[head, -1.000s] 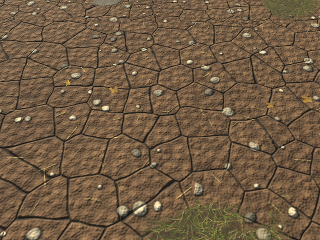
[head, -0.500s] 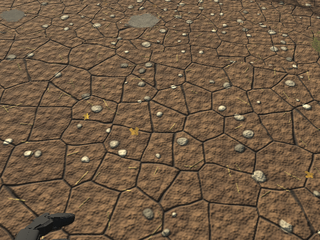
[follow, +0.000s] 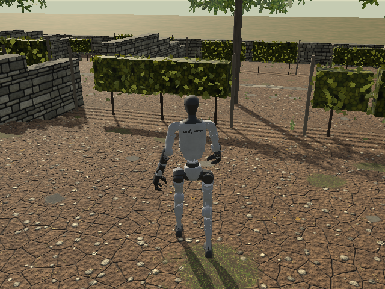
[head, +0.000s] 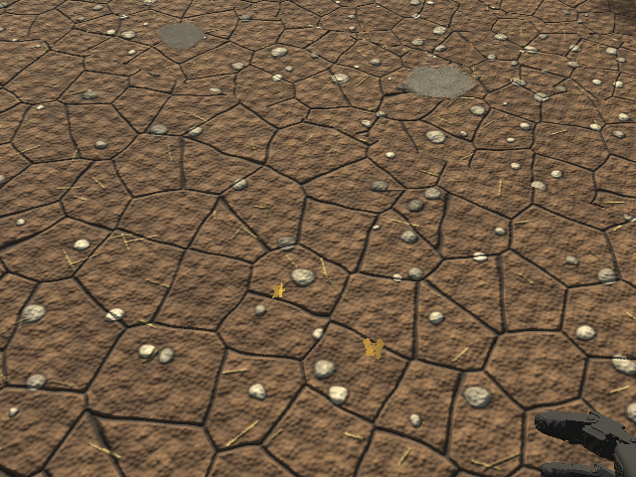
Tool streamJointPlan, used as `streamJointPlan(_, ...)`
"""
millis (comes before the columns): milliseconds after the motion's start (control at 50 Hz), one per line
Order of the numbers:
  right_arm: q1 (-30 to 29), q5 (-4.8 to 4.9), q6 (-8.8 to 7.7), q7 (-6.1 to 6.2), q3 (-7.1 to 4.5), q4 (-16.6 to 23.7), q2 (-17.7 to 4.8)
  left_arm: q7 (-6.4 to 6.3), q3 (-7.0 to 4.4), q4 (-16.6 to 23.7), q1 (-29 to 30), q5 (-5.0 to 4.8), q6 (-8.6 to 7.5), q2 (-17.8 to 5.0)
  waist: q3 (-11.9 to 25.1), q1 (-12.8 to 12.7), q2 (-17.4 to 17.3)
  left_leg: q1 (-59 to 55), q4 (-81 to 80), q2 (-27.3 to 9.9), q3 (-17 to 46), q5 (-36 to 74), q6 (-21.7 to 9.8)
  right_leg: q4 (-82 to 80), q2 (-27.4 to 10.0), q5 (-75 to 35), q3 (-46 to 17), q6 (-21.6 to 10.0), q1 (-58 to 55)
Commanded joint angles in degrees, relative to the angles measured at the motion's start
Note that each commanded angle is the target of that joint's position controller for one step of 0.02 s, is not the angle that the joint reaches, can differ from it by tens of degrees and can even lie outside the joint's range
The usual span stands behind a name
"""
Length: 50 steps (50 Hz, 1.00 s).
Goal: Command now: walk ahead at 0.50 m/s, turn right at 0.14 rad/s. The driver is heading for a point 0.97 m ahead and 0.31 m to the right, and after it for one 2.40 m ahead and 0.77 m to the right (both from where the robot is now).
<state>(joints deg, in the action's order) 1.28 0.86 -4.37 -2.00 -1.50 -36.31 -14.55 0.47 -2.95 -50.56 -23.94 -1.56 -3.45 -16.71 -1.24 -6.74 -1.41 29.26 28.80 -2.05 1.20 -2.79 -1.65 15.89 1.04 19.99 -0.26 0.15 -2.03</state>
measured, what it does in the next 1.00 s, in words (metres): walks ahead, turning right: left foot, then right foot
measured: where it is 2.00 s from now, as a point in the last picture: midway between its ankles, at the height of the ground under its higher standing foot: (517, 319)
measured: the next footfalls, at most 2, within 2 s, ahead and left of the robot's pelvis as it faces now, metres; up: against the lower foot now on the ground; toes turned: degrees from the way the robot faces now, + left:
left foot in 0.02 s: +0.18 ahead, +0.12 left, +0.00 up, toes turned +0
right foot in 0.56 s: +0.42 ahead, -0.16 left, +0.00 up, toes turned -20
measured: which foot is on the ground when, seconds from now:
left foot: up 0.00-0.00, down 0.02-0.58, up 0.60-1.00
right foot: down 0.00-0.04, up 0.06-0.54, down 0.56-1.00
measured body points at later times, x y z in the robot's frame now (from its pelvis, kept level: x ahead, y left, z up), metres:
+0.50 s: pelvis +0.26 +0.00 +0.00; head +0.29 -0.02 +0.44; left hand +0.51 +0.17 -0.09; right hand +0.21 -0.29 -0.13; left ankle +0.14 +0.12 -0.73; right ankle +0.39 -0.17 -0.71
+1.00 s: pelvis +0.53 -0.10 +0.00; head +0.55 -0.13 +0.45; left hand +0.72 +0.13 -0.10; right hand +0.61 -0.43 -0.08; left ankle +0.74 -0.07 -0.71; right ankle +0.39 -0.15 -0.73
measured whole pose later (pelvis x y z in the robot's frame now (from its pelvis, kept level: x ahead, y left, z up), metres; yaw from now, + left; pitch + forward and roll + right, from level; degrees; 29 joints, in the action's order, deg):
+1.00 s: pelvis +0.53 -0.10 +0.00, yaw -33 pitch +2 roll +0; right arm 1.2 0.3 -6.1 -1.5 -2.4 -40.0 -16.2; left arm -0.9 -4.4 -42.2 -20.9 -1.4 -1.9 -17.0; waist -1.2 -4.9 -2.4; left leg 30.7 28.6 -0.9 5.1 0.5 2.5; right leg 24.6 6.0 21.0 -11.0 -3.5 4.8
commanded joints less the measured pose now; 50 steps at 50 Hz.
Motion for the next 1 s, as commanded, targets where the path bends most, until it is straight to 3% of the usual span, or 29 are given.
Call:
streamJointPlan(20,12.6,-0.58,-1.17,0.78,-4.50,0.4,-10.6,-0.54,-1.69,3.1,2.6,0.23,-0.06,-9.3,7.5,11.7,4.8,-24.7,-2.3,-0.1,0.0,-0.1,-3.6,15.0,-10.2,-36.0,-5.8,-6.4,9.5)
streamJointPlan(40,23.2,-1.53,-0.82,1.61,-5.71,-0.9,-15.5,-0.56,-0.05,5.2,2.9,2.11,-0.36,-4.9,17.4,15.3,-3.6,-41.9,-0.3,-12.9,13.2,1.1,-7.2,34.0,-5.5,-17.1,-2.8,-3.8,21.5)
streamJointPlan(60,23.8,-1.68,-0.23,1.21,-5.79,-1.8,-17.0,-0.49,1.12,5.5,-4.4,0.61,-1.25,-0.6,23.4,11.5,-17.9,-52.7,-7.5,-22.8,35.8,-12.4,-14.2,49.4,1.1,13.8,-3.6,-1.7,38.9)
streamJointPlan(80,22.3,-1.11,-0.21,1.12,-4.46,-1.5,-11.3,-0.50,-0.57,4.7,-0.7,-0.69,-1.49,-7.3,17.0,13.2,-9.9,-47.1,-10.6,-20.6,34.8,-19.8,-12.4,55.2,-1.8,12.3,-7.8,-1.6,44.0)
streamJointPlan(100,18.9,-0.67,-0.40,1.17,-3.68,-1.6,-9.2,-0.41,-1.33,6.0,3.6,-1.21,-1.56,-8.9,9.6,12.5,-7.5,-40.2,-11.9,-18.7,26.3,-18.3,-10.5,55.4,-3.9,6.7,-6.9,-1.9,46.0)
streamJointPlan(120,15.3,-0.89,-0.64,1.00,-3.17,-1.6,-7.8,-0.64,-1.33,6.0,5.4,-0.77,-1.30,-7.9,6.2,10.5,-4.3,-33.6,-13.7,-16.3,20.7,-13.3,-9.4,53.8,-6.0,2.1,-6.0,-1.5,43.9)
streamJointPlan(140,12.7,-1.12,-0.95,0.80,-2.84,-1.8,-6.2,-0.71,-1.56,6.0,6.0,-0.12,-0.82,-7.2,3.4,9.0,-4.3,-28.8,-15.7,-14.3,15.9,-9.1,-9.0,51.4,-7.3,-1.1,-5.9,-1.0,42.3)
streamJointPlan(180,10.5,-1.67,-1.89,0.78,-2.94,-2.8,-5.4,-0.57,-1.43,5.5,4.2,-0.30,0.47,-4.7,2.3,6.7,-5.2,-23.2,-19.0,-12.6,9.6,-3.4,-8.8,50.2,-8.7,-4.7,-5.9,-0.3,37.7)
streamJointPlan(240,10.4,-1.81,-2.73,1.21,-3.57,-4.6,-6.6,-0.60,-1.43,6.8,6.6,-0.05,1.66,-3.3,0.1,6.0,-2.8,-21.6,-21.1,-12.8,3.1,4.1,-9.5,47.0,-9.0,-9.6,-6.6,0.6,40.4)
streamJointPlan(320,11.4,-1.78,-2.28,2.05,-4.07,-6.5,-8.4,0.48,-1.01,8.8,12.0,0.24,1.32,-2.3,-1.6,7.3,-1.5,-23.3,-22.1,-11.6,-4.5,7.2,-8.5,34.4,-8.4,-20.4,-5.1,0.7,41.2)
streamJointPlan(400,15.0,-0.99,-1.24,2.60,-4.68,-8.6,-10.5,1.93,-0.23,12.2,20.2,0.42,1.11,-1.4,-4.1,10.5,0.1,-27.8,-21.8,-13.0,-8.8,8.3,-7.8,24.8,-7.6,-23.2,-1.0,-0.8,41.4)
streamJointPlan(460,17.0,-0.08,0.11,2.68,-5.14,-10.0,-11.6,2.89,-0.31,14.8,23.6,0.34,1.19,-1.9,-4.7,10.9,-0.5,-34.0,-18.3,-14.5,-10.6,14.1,-6.7,21.2,-6.5,-18.2,1.4,-2.8,42.4)
streamJointPlan(500,16.2,0.26,0.98,2.98,-5.53,-10.0,-13.1,3.27,-1.06,15.7,22.4,0.36,1.43,-3.4,-2.3,9.0,-2.3,-36.2,-12.1,-14.7,-12.4,30.9,-5.4,20.5,-3.4,-12.6,4.6,-4.9,37.4)
streamJointPlan(520,15.7,0.46,1.46,3.23,-5.75,-9.8,-13.9,3.26,-1.80,15.5,19.4,0.35,1.66,-4.7,0.2,6.9,-3.5,-36.6,-6.6,-14.4,-13.1,40.4,-4.8,20.9,-1.1,-9.6,6.3,-6.1,32.6)
streamJointPlan(540,15.0,0.62,1.97,3.44,-5.81,-9.5,-14.3,3.02,-3.10,14.1,12.9,0.18,1.82,-6.8,3.9,3.0,-3.5,-34.7,2.9,-13.3,-14.2,45.1,-3.7,19.4,1.4,-9.0,7.4,-7.8,23.8)
streamJointPlan(560,14.6,0.61,1.98,3.68,-5.34,-9.1,-13.6,2.15,-5.11,11.6,3.2,0.11,2.12,-10.2,8.8,-2.0,-1.7,-26.8,16.4,-11.0,-15.1,39.0,-1.5,15.6,2.7,-12.2,5.4,-10.2,8.3)
streamJointPlan(580,18.6,-1.66,1.08,3.31,-3.41,-6.7,-7.6,0.88,-6.89,10.6,-1.4,-0.10,2.57,-17.1,14.0,0.1,11.5,-3.5,37.8,-4.5,-14.8,0.7,2.1,14.9,-11.0,-11.2,-18.2,-17.6,-12.9)
streamJointPlan(600,18.3,-1.46,-1.21,2.50,-1.97,-5.0,-5.1,1.15,-6.20,12.8,0.2,-0.04,1.64,-17.4,22.5,2.2,13.5,10.8,50.6,5.2,-1.5,-32.1,3.4,4.0,-20.5,-1.0,-47.4,-26.1,-22.0)
streamJointPlan(620,10.9,0.93,-2.86,1.67,-3.22,-3.6,-10.0,1.54,-4.72,12.7,0.7,0.45,0.84,-12.6,18.2,-0.9,7.1,17.0,51.9,1.7,4.5,-28.4,2.0,0.5,-19.6,-0.5,-42.6,-22.5,-19.4)
streamJointPlan(640,8.3,1.72,-3.73,1.50,-3.02,-2.5,-9.8,1.53,-4.16,12.5,3.0,0.58,0.24,-10.7,11.0,0.6,5.6,17.9,48.0,-0.6,3.8,-23.3,0.7,0.3,-17.5,-3.6,-34.5,-20.2,-11.7)
streamJointPlan(660,8.6,0.50,-3.96,1.94,-3.06,-3.2,-9.4,1.46,-3.60,13.0,7.0,0.46,0.02,-8.9,6.5,3.6,1.7,14.8,42.6,-3.0,3.6,-19.4,0.8,0.1,-14.8,-9.4,-28.1,-18.2,-3.0)
streamJointPlan(680,9.6,-0.72,-3.53,2.25,-3.57,-3.9,-10.1,1.19,-2.97,13.9,10.1,0.84,-0.08,-7.0,4.6,5.7,2.5,10.5,38.3,-4.5,3.7,-16.8,1.3,-0.7,-12.8,-15.0,-23.6,-17.2,3.5)
streamJointPlan(700,10.6,-1.11,-2.79,2.15,-3.75,-4.1,-10.1,0.95,-2.70,14.8,11.5,1.38,-0.08,-6.4,4.0,7.2,3.7,7.2,36.6,-5.0,3.8,-15.2,1.9,-2.0,-11.5,-18.0,-21.8,-17.0,7.6)
streamJointPlan(760,10.1,-1.81,-1.25,2.30,-3.35,-3.6,-7.9,0.04,-3.18,14.5,10.7,1.09,-0.42,-8.1,3.0,7.9,3.5,5.1,29.6,-4.1,2.1,-10.8,4.7,-3.5,-9.5,-25.6,-17.0,-17.4,13.8)
streamJointPlan(860,-0.9,-1.31,-1.44,1.76,-2.03,-0.7,-5.3,-1.27,-3.61,12.9,6.6,0.45,0.27,-9.4,0.8,3.7,5.8,1.4,8.0,-0.2,1.5,6.2,6.2,-2.5,-5.5,-18.1,-13.4,-13.2,17.2)
streamJointPlan(940,-4.5,-0.35,-2.33,0.74,-2.55,0.7,-7.4,-1.53,-3.69,11.4,3.4,-0.04,0.83,-9.2,0.7,2.6,6.6,-1.1,0.9,1.3,3.5,6.7,5.1,1.5,-7.9,-12.9,-19.1,-12.1,13.1)
streamJointPlan(1000,-0.5,-0.29,-3.10,0.35,-3.44,-0.2,-9.2,-1.79,-3.74,11.3,4.1,0.28,1.29,-8.8,1.4,5.2,8.8,-5.3,-1.0,1.4,3.4,0.6,2.5,6.8,-9.7,-14.8,-22.9,-10.8,9.4)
